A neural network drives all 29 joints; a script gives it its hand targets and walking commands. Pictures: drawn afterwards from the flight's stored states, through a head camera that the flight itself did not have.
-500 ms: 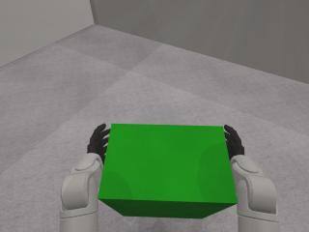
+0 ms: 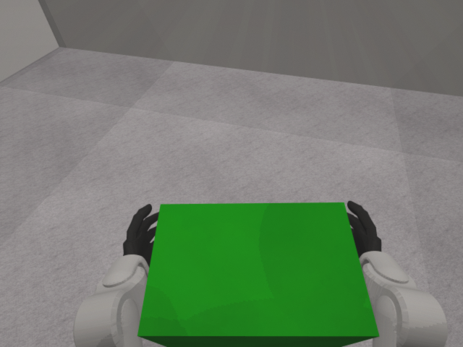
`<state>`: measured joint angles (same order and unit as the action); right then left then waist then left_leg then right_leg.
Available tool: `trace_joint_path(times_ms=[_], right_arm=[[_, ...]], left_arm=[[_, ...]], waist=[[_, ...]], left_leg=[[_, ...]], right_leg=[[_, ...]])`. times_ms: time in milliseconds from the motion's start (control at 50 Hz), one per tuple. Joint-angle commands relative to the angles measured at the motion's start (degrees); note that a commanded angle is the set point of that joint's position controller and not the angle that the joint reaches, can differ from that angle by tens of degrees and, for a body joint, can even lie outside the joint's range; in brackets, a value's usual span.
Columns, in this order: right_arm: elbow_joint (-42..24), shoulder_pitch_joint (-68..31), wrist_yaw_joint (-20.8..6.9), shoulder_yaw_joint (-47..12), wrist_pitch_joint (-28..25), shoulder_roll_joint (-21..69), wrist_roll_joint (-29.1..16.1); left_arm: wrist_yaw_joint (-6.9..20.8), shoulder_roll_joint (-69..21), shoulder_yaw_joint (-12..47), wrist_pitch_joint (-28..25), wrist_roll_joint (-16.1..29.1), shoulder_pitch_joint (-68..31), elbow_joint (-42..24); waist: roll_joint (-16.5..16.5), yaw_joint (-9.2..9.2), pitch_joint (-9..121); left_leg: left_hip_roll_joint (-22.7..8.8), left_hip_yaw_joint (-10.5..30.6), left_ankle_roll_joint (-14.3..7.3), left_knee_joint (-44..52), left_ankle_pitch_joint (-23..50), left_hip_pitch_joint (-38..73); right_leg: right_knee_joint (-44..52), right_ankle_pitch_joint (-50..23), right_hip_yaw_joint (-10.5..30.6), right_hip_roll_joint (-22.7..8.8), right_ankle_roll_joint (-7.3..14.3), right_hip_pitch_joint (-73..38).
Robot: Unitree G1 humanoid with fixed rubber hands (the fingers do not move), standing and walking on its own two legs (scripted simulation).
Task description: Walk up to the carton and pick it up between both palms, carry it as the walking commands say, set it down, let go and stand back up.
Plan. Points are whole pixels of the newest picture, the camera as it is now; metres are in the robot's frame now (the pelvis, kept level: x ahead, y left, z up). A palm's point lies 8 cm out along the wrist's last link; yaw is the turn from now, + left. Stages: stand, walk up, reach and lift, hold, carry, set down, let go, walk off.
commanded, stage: carry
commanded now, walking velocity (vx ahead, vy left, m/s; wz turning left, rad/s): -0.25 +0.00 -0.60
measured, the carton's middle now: (250, 291) +0.21 +0.00 +0.03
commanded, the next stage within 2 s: none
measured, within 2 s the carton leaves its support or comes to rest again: neither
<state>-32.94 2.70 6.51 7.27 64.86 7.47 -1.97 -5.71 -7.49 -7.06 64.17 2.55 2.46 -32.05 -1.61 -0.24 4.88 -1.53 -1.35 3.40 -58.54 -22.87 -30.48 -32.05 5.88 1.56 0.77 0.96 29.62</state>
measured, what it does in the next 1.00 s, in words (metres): walks backwards, turning right: left foot, then right foot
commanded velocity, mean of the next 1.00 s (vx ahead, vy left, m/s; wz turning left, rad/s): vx -0.25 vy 0.00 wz -0.60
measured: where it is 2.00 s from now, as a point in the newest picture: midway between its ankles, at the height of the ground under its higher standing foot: outside the picture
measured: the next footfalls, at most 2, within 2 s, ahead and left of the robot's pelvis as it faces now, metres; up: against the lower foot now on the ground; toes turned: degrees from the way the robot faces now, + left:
left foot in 0.10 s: -0.03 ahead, +0.11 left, +0.00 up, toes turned +1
right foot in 0.58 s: -0.30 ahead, -0.03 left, +0.00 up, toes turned -30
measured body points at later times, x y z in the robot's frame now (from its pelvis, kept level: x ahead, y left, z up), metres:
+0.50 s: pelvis -0.20 +0.07 +0.00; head -0.21 +0.10 +0.45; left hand +0.09 +0.12 +0.06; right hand -0.05 -0.17 +0.07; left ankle -0.07 +0.10 -0.72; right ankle -0.31 -0.06 -0.67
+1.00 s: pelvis -0.41 +0.12 +0.01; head -0.41 +0.12 +0.46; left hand -0.12 +0.14 +0.07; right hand -0.29 -0.14 +0.07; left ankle -0.39 +0.27 -0.68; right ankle -0.33 -0.01 -0.72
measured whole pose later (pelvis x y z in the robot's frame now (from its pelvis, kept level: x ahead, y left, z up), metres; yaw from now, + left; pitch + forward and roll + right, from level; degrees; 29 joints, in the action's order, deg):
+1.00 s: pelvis -0.41 +0.12 +0.01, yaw -32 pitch +5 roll +3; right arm -30.6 4.4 6.6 6.0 65.2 7.7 -1.1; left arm -5.3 -7.8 -7.8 65.6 2.1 5.3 -31.2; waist -3.0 1.4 5.5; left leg 1.6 -2.6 3.7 -49.7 -25.8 -22.7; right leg -27.6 1.3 2.0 0.8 2.8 31.1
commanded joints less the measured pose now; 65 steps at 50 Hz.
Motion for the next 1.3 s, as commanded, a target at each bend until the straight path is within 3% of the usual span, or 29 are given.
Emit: trace_joint_path(times_ms=[0,20,40,60,80,100,120,160,260,360,460,500,520,540,560,580,620,700,800,860,960,980,1000,1020,1040,1080,1120,1220,1280], right_arm=[[-0.48,-16.50,-6.30,-38.44,0.96,35.65,-9.04],[0.47,-16.73,-6.22,-36.91,0.90,35.11,-8.13],[1.09,-16.68,-6.19,-36.30,0.77,35.34,-7.96],[-1.27,-18.98,-6.23,-35.62,0.08,35.03,-8.28],[0.75,-16.97,-6.66,-35.18,0.13,35.95,-8.30],[-1.61,-21.59,-6.98,-35.89,-0.76,38.72,-8.72],[-0.64,-22.71,-6.97,-35.53,-1.45,40.86,-8.36],[-2.94,-22.25,-7.39,-35.29,-2.04,39.57,-8.19],[9.75,-8.27,-5.76,-27.88,2.01,27.89,-2.67],[2.25,-17.34,-6.47,-32.38,2.01,33.21,-7.12],[-8.58,-27.29,-8.33,-41.34,-0.01,42.46,-13.66],[-7.75,-22.84,-8.28,-41.68,-0.14,40.45,-13.06],[-9.04,-23.76,-8.63,-43.21,-0.58,41.74,-14.29],[-10.28,-24.00,-8.78,-44.02,-0.89,41.03,-14.12],[-8.75,-22.42,-8.38,-44.27,-0.57,41.09,-13.25],[-10.09,-23.79,-8.23,-45.79,-1.19,41.93,-13.81],[-12.41,-27.43,-9.01,-47.33,-2.31,45.78,-15.34],[-5.42,-18.45,-7.15,-44.54,-2.26,40.37,-11.35],[-0.84,-13.04,-6.25,-42.92,0.85,36.42,-9.55],[-1.19,-16.36,-5.82,-41.87,1.33,37.26,-9.46],[-6.05,-18.68,-5.57,-41.65,-0.38,40.24,-9.63],[-4.28,-16.75,-5.72,-40.63,-0.55,41.25,-9.43],[-3.65,-13.89,-5.56,-39.24,-1.02,40.79,-8.80],[-3.65,-15.67,-5.72,-37.89,-1.46,41.19,-9.08],[-3.74,-13.04,-6.12,-37.30,-1.84,40.66,-9.22],[-6.59,-18.04,-6.59,-38.98,-2.67,42.20,-9.85],[-5.90,-17.75,-7.17,-38.62,-2.09,39.45,-9.86],[0.93,-9.09,-5.47,-34.65,0.82,28.84,-6.07],[2.97,-8.85,-5.01,-33.62,2.51,28.16,-5.78]], left_arm=[[5.85,-34.84,39.64,1.52,8.74,-18.65,-3.85],[5.71,-35.25,39.80,1.83,8.50,-18.60,-2.21],[5.76,-35.00,39.87,1.95,8.89,-20.32,-2.67],[6.09,-36.61,40.54,1.90,9.20,-20.64,-3.60],[6.07,-36.68,41.11,1.85,9.68,-23.91,-3.82],[6.49,-39.33,42.52,1.33,11.52,-27.96,-4.82],[7.27,-41.77,44.98,0.79,14.42,-33.60,-7.06],[7.41,-41.82,45.06,-0.09,13.75,-32.57,-6.50],[4.18,-32.52,40.46,4.08,7.07,-21.87,5.65],[3.93,-37.06,40.20,4.92,7.91,-25.34,2.15],[5.40,-44.51,39.09,2.07,9.72,-25.45,-3.45],[5.51,-44.14,37.44,1.78,7.79,-17.43,0.44],[5.79,-45.22,37.25,0.89,8.27,-17.10,-1.06],[6.25,-43.71,36.04,0.38,7.48,-14.95,-0.13],[6.46,-43.13,36.28,0.24,7.42,-13.56,0.55],[7.15,-44.19,38.28,-0.63,9.03,-15.16,-1.88],[8.10,-47.48,40.05,-2.82,11.40,-22.34,-8.83],[7.84,-40.18,36.82,-2.27,8.77,-13.69,-3.62],[7.22,-33.21,38.36,0.04,8.80,-14.17,-5.64],[7.53,-34.49,39.64,1.02,10.40,-17.84,-6.94],[8.56,-38.58,43.33,0.28,13.03,-21.75,-10.60],[8.31,-38.82,44.13,0.20,13.27,-23.39,-11.15],[8.15,-38.04,44.90,0.09,13.44,-24.16,-11.62],[8.39,-39.08,45.73,-0.08,14.11,-25.26,-12.90],[8.15,-39.10,46.05,-0.38,13.71,-25.54,-13.01],[8.29,-41.99,46.82,-0.54,15.09,-27.49,-10.94],[7.30,-40.67,44.91,-0.54,12.09,-24.86,-7.46],[4.59,-31.14,40.81,2.96,6.51,-15.95,0.06],[4.39,-30.75,39.28,5.02,6.90,-16.87,1.49]], waist=[[-11.39,1.38,15.40],[-11.12,0.90,16.04],[-1.13,0.12,15.66],[19.82,0.74,14.17],[18.39,0.97,4.96],[10.61,0.70,2.21],[11.80,0.34,1.67],[5.15,1.12,1.65],[14.06,0.48,0.97],[18.49,0.52,2.33],[15.05,0.93,13.39],[10.19,2.24,18.55],[1.24,2.88,19.55],[-15.33,2.51,19.52],[-20.91,2.04,15.33],[-18.51,1.75,15.80],[-11.55,1.44,14.86],[-6.10,0.66,15.14],[-8.53,1.65,11.81],[-10.88,1.49,9.33],[-17.32,1.03,14.30],[-15.05,0.35,16.22],[-6.70,-0.84,17.20],[18.28,-0.74,17.28],[21.49,-0.34,10.61],[11.48,0.22,5.59],[6.49,1.56,7.25],[14.43,0.52,4.54],[20.77,-0.10,2.54]], left_leg=[[3.22,-4.25,-1.35,24.38,-1.21,17.38],[1.14,-3.01,-2.61,32.52,0.17,25.05],[-6.80,6.61,-5.69,42.47,-8.63,30.90],[-28.12,26.13,-11.46,46.33,-1.96,23.80],[-34.15,22.13,-14.27,47.42,4.84,10.63],[-29.47,13.54,-13.64,45.51,6.78,7.26],[-24.59,8.10,-12.93,43.31,6.92,3.71],[-15.05,0.14,-5.99,42.03,5.48,3.69],[-13.71,-6.73,-5.78,41.02,-1.59,10.29],[-16.81,0.53,-7.08,41.58,7.48,15.34],[-22.25,-0.16,-8.89,41.19,4.82,19.12],[-20.60,-5.46,-6.75,34.87,8.49,19.36],[-17.95,-7.36,-4.70,27.53,8.85,14.19],[-11.03,-9.28,-2.17,17.15,-3.79,1.04],[-7.69,-4.27,-1.32,5.96,-9.79,-11.22],[-8.32,0.18,-1.73,0.24,-8.23,-13.65],[-7.29,-0.41,-1.39,-8.21,0.11,-8.00],[-3.78,-0.26,-0.71,-14.69,1.75,-14.73],[0.54,-0.86,1.09,-4.35,-4.31,-8.00],[2.60,-1.38,1.02,5.21,-3.66,-0.92],[7.29,-8.10,-1.82,28.56,-2.02,23.63],[6.37,-10.16,-3.40,37.37,-0.23,33.49],[-1.08,-2.34,-6.24,45.09,-6.15,39.44],[-20.24,17.55,-12.42,48.09,-12.86,27.06],[-31.86,21.78,-17.88,49.65,-5.20,13.52],[-24.24,4.39,-15.00,43.13,6.85,6.08],[-16.64,-5.95,-8.32,37.29,13.06,11.36],[-15.28,-5.39,-8.21,32.80,37.40,19.39],[-17.55,-2.86,-9.29,34.85,26.31,16.38]], right_leg=[[16.49,4.11,16.36,-12.00,2.63,-5.48],[14.13,8.51,13.60,-9.05,-0.38,-0.62],[5.73,15.55,7.91,-3.66,-3.82,6.49],[-16.53,26.47,0.19,2.30,-5.01,12.00],[-31.80,29.79,-2.14,0.02,-4.67,14.26],[-37.50,23.80,0.68,-1.90,-4.16,12.01],[-44.07,19.70,1.18,-2.77,-4.35,8.91],[-48.69,13.81,1.45,-0.75,-3.65,7.05],[-46.99,15.27,-4.16,-0.27,-5.88,9.99],[-26.97,20.81,-7.65,-1.71,-5.35,3.95],[-6.72,20.89,-8.48,-2.20,-0.99,-6.44],[7.16,12.39,-8.03,-2.11,0.32,-13.42],[14.22,10.28,-0.28,-6.95,1.35,-18.23],[14.54,0.09,16.46,-17.51,4.79,-23.20],[10.57,-17.24,22.52,-22.97,8.43,-23.29],[5.28,-25.29,16.65,-21.06,9.55,-22.75],[4.26,-21.44,8.05,-14.10,7.77,-17.55],[2.63,-23.75,7.81,-14.14,4.62,-22.59],[6.87,-30.43,17.55,-14.55,6.51,-18.39],[13.83,-11.95,18.64,-14.11,5.28,-14.31],[24.80,3.38,12.96,-7.74,-3.49,-6.45],[25.57,8.35,8.73,-4.34,-8.45,-2.62],[17.66,13.04,5.16,0.42,-11.05,2.61],[-10.84,21.95,-1.84,4.36,-8.61,2.15],[-30.37,28.44,-4.96,2.60,-6.75,7.13],[-45.24,19.21,1.33,-3.34,-4.86,5.83],[-49.87,12.37,-0.46,-1.33,-3.80,7.96],[-31.47,20.47,-7.13,-0.25,-3.96,6.70],[-19.14,19.75,-9.52,-1.64,-3.78,0.46]])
